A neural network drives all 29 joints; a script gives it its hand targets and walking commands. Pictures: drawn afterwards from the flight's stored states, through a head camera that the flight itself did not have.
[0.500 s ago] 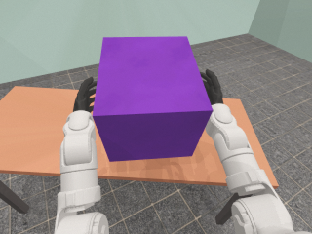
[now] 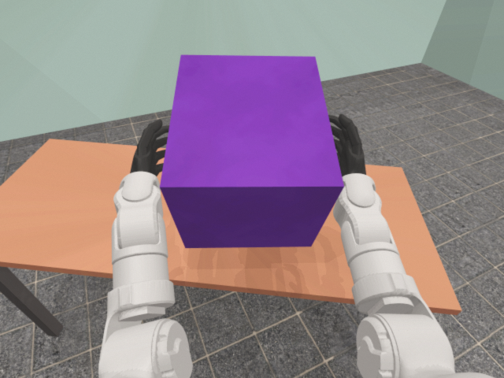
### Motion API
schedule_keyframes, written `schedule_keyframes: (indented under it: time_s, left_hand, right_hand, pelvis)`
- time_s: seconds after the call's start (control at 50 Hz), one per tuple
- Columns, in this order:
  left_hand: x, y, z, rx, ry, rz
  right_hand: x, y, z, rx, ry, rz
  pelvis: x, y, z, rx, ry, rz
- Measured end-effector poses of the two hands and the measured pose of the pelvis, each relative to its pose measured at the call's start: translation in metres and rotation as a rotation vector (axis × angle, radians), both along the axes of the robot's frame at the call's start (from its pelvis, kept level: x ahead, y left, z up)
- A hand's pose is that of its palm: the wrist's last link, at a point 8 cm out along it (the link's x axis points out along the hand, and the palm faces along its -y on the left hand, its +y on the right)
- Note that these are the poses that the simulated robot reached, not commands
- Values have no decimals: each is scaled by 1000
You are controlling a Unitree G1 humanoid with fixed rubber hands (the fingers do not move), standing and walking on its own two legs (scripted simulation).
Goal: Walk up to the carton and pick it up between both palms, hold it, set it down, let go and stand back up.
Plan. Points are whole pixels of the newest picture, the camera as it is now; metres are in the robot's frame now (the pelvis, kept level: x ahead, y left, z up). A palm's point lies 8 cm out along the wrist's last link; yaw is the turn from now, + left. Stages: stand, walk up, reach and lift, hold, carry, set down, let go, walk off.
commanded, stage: set down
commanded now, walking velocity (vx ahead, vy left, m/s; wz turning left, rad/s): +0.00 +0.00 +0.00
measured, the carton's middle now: (248, 154) +0.42 +0.02 +0.16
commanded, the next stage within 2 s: none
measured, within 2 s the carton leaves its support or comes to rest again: neither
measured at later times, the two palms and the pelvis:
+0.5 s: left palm (165, 185) +0.39 +0.16 +0.11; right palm (344, 177) +0.40 -0.15 +0.13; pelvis +0.03 +0.00 +0.00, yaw +0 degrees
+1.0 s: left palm (175, 195) +0.40 +0.15 +0.08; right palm (344, 183) +0.41 -0.16 +0.10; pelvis +0.02 +0.00 +0.00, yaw -1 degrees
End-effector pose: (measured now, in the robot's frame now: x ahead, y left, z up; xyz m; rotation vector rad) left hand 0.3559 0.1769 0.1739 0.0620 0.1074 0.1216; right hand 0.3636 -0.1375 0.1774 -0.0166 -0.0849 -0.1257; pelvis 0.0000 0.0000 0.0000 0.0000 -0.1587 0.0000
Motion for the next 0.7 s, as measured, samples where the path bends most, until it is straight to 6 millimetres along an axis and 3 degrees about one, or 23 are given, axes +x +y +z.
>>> schedule_keyframes:
  time_s: [0.14, 0.2, 0.4, 0.7]
  left_hand:
    - [10, 3, -50, 2, 60, 6]
    - [16, -2, -62, 7, 60, 3]
    - [35, -16, -55, 15, 33, -17]
    - [31, -7, -74, 8, 93, 1]
  right_hand:
    - [14, 3, -41, -27, 49, 11]
    - [19, -1, -50, -29, 46, 9]
    - [31, -15, -43, -27, 20, -14]
    - [32, -6, -63, -23, 77, 2]
  pelvis:
    - [15, 0, 1, -8, 20, 16]
    - [22, 0, 1, -14, 43, 18]
    - [33, 3, 1, -21, 85, 7]
    - [25, 4, 2, -18, 105, 8]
